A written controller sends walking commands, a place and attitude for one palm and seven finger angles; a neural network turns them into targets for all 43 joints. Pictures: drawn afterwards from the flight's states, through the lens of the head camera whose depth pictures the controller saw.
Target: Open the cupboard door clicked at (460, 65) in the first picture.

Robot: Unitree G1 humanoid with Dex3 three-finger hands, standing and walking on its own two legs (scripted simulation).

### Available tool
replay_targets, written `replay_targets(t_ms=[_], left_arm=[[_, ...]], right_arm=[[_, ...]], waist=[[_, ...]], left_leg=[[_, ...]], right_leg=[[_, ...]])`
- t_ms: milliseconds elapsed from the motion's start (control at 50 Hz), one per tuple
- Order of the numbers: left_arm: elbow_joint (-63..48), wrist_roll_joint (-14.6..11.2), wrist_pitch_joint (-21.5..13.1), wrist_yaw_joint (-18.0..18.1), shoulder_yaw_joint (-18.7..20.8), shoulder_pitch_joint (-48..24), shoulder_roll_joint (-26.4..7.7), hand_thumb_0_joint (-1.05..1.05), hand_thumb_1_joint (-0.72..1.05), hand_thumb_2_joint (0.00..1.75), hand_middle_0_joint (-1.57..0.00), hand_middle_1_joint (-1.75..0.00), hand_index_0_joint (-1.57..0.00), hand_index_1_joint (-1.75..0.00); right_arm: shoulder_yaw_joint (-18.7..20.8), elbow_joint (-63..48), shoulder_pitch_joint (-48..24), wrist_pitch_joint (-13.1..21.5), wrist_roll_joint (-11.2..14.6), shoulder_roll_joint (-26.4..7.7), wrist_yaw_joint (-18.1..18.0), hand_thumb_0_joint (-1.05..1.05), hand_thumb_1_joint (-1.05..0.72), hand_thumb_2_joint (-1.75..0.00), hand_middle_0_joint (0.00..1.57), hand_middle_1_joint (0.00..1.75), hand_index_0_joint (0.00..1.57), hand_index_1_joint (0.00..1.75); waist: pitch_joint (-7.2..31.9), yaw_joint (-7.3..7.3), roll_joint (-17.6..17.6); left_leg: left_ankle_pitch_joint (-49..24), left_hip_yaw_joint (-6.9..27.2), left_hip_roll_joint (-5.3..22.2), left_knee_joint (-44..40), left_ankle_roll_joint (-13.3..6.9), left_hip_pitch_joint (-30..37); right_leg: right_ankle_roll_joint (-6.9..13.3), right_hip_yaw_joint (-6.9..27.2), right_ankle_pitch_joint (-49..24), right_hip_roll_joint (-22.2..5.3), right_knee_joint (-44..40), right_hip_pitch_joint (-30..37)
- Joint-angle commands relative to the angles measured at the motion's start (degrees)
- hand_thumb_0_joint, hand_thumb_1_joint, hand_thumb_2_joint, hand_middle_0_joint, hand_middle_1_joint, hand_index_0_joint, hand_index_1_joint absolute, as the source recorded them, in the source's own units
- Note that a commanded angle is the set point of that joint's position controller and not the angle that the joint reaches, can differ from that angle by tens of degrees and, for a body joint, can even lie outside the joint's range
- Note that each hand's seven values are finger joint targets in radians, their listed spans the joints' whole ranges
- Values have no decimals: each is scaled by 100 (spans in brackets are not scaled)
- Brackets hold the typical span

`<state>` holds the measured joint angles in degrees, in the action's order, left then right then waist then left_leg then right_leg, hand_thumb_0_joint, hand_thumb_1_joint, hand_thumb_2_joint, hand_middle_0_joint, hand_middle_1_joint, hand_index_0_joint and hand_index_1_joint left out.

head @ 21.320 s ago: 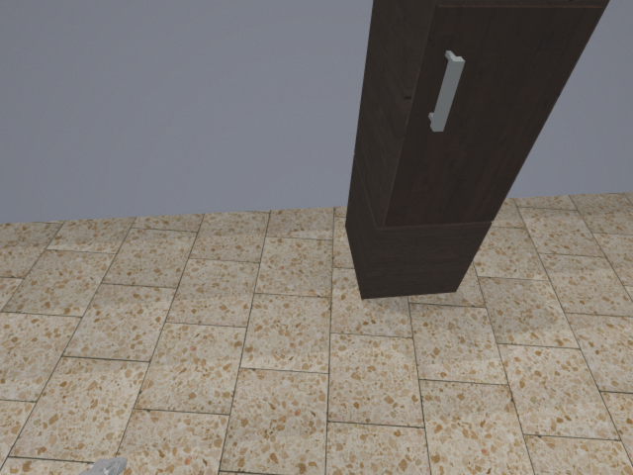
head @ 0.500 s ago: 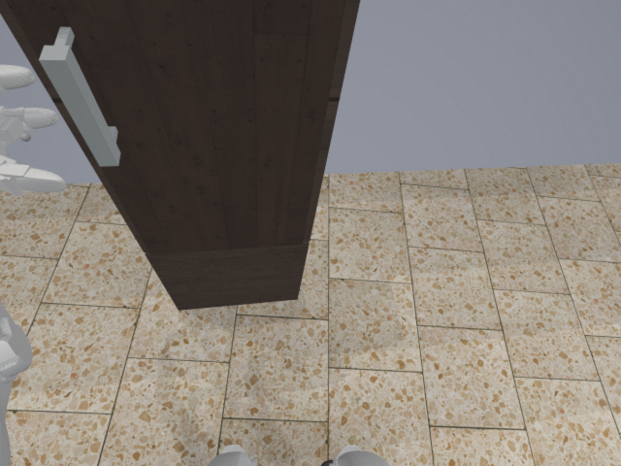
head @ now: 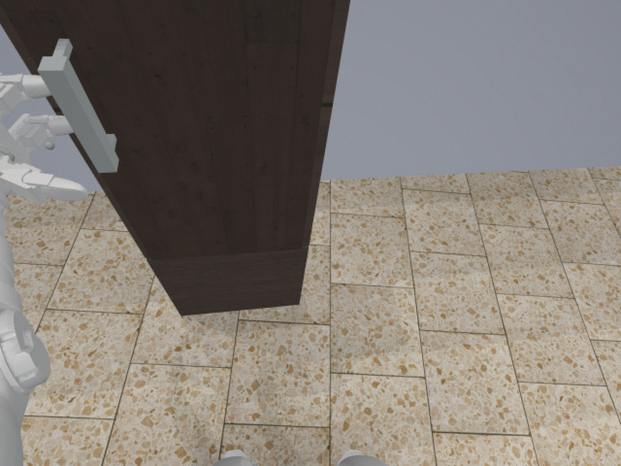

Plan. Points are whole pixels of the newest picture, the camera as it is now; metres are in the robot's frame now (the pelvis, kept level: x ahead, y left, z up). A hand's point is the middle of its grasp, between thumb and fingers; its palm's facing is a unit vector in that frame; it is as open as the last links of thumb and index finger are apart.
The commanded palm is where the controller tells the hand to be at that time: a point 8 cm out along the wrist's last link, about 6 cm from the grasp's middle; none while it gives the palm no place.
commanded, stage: slide the fingers in behind the handle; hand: left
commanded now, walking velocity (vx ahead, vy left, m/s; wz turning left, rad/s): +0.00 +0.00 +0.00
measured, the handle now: (87, 110) +0.52 +0.26 +0.12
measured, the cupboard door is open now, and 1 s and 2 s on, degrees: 0 0 1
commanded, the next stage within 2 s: close the thumb around the handle in 1.22 s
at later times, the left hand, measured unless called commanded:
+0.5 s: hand (78, 147) +0.46 +0.25 +0.12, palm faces +0.06 -1.00 +0.01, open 14.0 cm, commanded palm +0.44 +0.30 +0.12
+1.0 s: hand (95, 146) +0.47 +0.24 +0.12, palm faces +0.08 -1.00 +0.01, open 14.0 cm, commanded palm +0.44 +0.28 +0.12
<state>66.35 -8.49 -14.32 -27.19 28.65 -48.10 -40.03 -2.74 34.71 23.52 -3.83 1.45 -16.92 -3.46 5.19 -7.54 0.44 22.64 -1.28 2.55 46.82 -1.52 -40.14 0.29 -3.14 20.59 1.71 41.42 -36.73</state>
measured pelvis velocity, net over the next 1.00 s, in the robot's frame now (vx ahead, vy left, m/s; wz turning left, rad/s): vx -0.01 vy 0.00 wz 0.00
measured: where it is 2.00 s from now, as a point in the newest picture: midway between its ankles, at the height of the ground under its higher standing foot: outside the picture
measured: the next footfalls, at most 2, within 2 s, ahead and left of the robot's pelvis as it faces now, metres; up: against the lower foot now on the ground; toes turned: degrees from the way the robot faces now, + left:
none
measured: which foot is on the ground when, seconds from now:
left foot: down 0.00-1.00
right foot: down 0.00-1.00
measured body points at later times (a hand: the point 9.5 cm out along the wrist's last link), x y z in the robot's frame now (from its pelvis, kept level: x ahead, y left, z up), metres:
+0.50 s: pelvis +0.00 +0.00 +0.00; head +0.08 +0.02 +0.45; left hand +0.45 +0.31 +0.13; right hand +0.03 -0.27 -0.11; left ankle -0.01 +0.10 -0.71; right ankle -0.01 -0.12 -0.71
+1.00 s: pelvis -0.01 +0.00 +0.00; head +0.07 +0.01 +0.44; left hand +0.46 +0.29 +0.12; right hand +0.02 -0.27 -0.11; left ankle -0.01 +0.10 -0.71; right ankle -0.01 -0.12 -0.71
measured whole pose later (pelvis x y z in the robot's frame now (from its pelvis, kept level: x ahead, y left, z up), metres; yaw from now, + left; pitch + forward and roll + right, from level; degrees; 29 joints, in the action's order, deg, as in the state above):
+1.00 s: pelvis -0.01 +0.00 +0.00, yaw +0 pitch +14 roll -2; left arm 65.3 -7.3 -15.2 -18.1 25.1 -48.2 -32.6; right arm -2.7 35.7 22.6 -1.7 1.3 -16.0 -2.8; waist 4.6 -7.2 0.7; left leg 21.8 -1.7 2.2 45.6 -1.3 -37.6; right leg 0.5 -2.6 20.4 1.4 41.7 -35.0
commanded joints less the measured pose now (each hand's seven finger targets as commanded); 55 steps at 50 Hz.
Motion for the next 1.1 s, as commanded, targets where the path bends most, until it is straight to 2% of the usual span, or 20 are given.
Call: replay_targets(t_ms=[0, 20, 160, 240, 260, 280, 340, 380, 520, 560, 620, 680, 720, 780, 840, 900, 960, 1000, 1040, 1080], left_arm=[[-1267, -123, -312, 217, 291, -2331, -1898, 0, -50, 30, -30, -120, -30, -120], [-1313, -149, -312, 244, 202, -2288, -1731, 0, -50, 30, -30, -120, -30, -120], [-1355, -89, -470, 385, 304, -2246, -1798, 0, -50, 30, -30, -120, -30, -120], [-1477, -85, -425, 354, -147, -2403, -1243, 0, -50, 30, -30, -120, -30, -120], [-1505, -139, -437, 345, -146, -2341, -1158, 0, -50, 30, -30, -120, -30, -120], [-1531, -184, -438, 351, -7, -2266, -1291, 0, -50, 30, -30, -120, -30, -120], [-1475, -274, -370, 371, -82, -2273, -1100, 0, -50, 30, -30, -120, -30, -120], [-1602, -228, -389, 444, -39, -2317, -1168, 0, -50, 30, -30, -120, -30, -120], [-1725, -158, -440, 758, -204, -2287, -837, 0, -50, 30, -30, -120, -30, -120], [-1642, -150, -453, 810, 30, -2295, -1139, 0, -50, 30, -30, -120, -30, -120], [-1651, -50, -473, 841, -207, -2400, -914, 0, -50, 30, -30, -120, -30, -120], [-1832, -52, -553, 894, -233, -2363, -793, 0, -50, 30, -30, -120, -30, -120], [-1636, -113, -512, 892, -365, -2379, -586, 0, -50, 30, -30, -120, -30, -120], [-1392, -144, -439, 894, -184, -2324, -788, 0, -50, 30, -30, -120, -30, -120], [-1368, -24, -410, 904, -329, -2550, -755, 0, -50, 30, -30, -120, -30, -120], [-1363, 31, -483, 944, -157, -2577, -1022, 0, -50, 30, -30, -120, -30, -120], [-1477, -22, -592, 921, -200, -2657, -912, 0, -50, 30, -30, -120, -30, -120], [-1623, -48, -659, 885, -59, -2553, -1060, 0, -50, 30, -30, -120, -30, -120], [-1669, -116, -645, 835, -255, -2374, -701, 0, -50, 30, -30, -120, -30, -120], [-1522, -141, -564, 798, -134, -2162, -851, 0, -50, 30, -30, -120, -30, -120]], right_arm=[[395, -391, 680, 150, -5, -1018, -56, 0, -90, -90, 20, 30, 20, 30], [393, -428, 648, 165, -3, -990, -48, 0, -90, -90, 20, 30, 20, 30], [375, -433, 626, 181, -19, -972, -24, 0, -90, -90, 20, 30, 20, 30], [402, -400, 579, 204, -1, -930, -15, 0, -90, -90, 20, 30, 20, 30], [411, -394, 610, 211, -11, -928, -14, 0, -90, -90, 20, 30, 20, 30], [425, -384, 611, 207, -3, -955, -17, 0, -90, -90, 20, 30, 20, 30], [407, -359, 555, 228, 3, -929, -21, 0, -90, -90, 20, 30, 20, 30], [419, -336, 561, 228, -3, -926, -18, 0, -90, -90, 20, 30, 20, 30], [420, -368, 488, 272, -12, -877, 30, 0, -90, -90, 20, 30, 20, 30], [406, -352, 504, 268, -18, -915, 17, 0, -90, -90, 20, 30, 20, 30], [395, -370, 463, 298, -7, -869, 17, 0, -90, -90, 20, 30, 20, 30], [419, -347, 479, 327, -28, -858, 38, 0, -90, -90, 20, 30, 20, 30], [407, -324, 456, 332, -10, -855, 35, 0, -90, -90, 20, 30, 20, 30], [400, -311, 477, 339, -6, -892, 18, 0, -90, -90, 20, 30, 20, 30], [385, -296, 490, 354, -10, -875, 2, 0, -90, -90, 20, 30, 20, 30], [375, -291, 516, 349, -22, -885, -6, 0, -90, -90, 20, 30, 20, 30], [389, -293, 564, 370, -38, -874, 8, 0, -90, -90, 20, 30, 20, 30], [410, -286, 564, 371, -37, -888, 16, 0, -90, -90, 20, 30, 20, 30], [420, -307, 532, 374, -24, -855, 39, 0, -90, -90, 20, 30, 20, 30], [418, -305, 536, 339, -13, -883, 36, 0, -90, -90, 20, 30, 20, 30]], waist=[[2202, 62, 811], [2215, 51, 740], [2243, 92, 705], [2103, -21, 967], [2190, -17, 839], [2289, 34, 750], [2137, 10, 635], [2182, 68, 816], [2054, 56, 716], [2065, 96, 547], [2034, 62, 713], [2310, 97, 872], [2038, 12, 659], [1989, 60, 367], [1866, -9, 517], [1977, 30, 586], [2225, 15, 616], [2491, 101, 721], [2457, 89, 775], [2298, 126, 639]], left_leg=[[-2396, 368, -65, -521, -46, 1936], [-2380, 311, -75, -520, -67, 1922], [-2506, 250, -90, -488, -70, 1838], [-2475, 276, -61, -502, -41, 2084], [-2624, 303, -53, -488, -47, 2167], [-2652, 310, -45, -491, -41, 2187], [-2461, 270, -64, -534, -56, 2036], [-2613, 307, -69, -542, -36, 2141], [-2364, 295, -80, -598, -28, 2090], [-2264, 270, -98, -590, -57, 1896], [-2221, 269, -109, -622, -42, 1925], [-2451, 308, -90, -573, -16, 2223], [-2209, 282, -88, -605, -26, 2071], [-1969, 251, -117, -647, -63, 1773], [-1856, 241, -128, -650, -66, 1706], [-1878, 251, -126, -624, -61, 1694], [-2089, 272, -124, -571, -59, 1882], [-2290, 282, -109, -553, -31, 2030], [-2457, 265, -101, -536, -24, 2182], [-2475, 247, -96, -555, -39, 2004]], right_leg=[[72, 111, -1919, 137, -316, 660], [55, 134, -2002, 135, -338, 737], [61, 184, -2286, 132, -276, 959], [54, 152, -2078, 128, -338, 618], [70, 130, -2156, 144, -326, 668], [60, 143, -2202, 140, -332, 743], [55, 143, -2191, 122, -368, 803], [73, 138, -2208, 114, -337, 771], [68, 134, -2021, 112, -372, 771], [79, 168, -2092, 104, -354, 972], [72, 168, -2049, 87, -347, 901], [84, 155, -2074, 102, -318, 836], [68, 152, -1960, 103, -380, 770], [63, 185, -1969, 85, -399, 1006], [55, 201, -1872, 65, -408, 871], [65, 222, -1878, 66, -369, 911], [78, 220, -2008, 91, -325, 959], [77, 212, -2146, 91, -284, 1044], [81, 177, -2210, 111, -295, 951], [75, 174, -2287, 104, -301, 1018]])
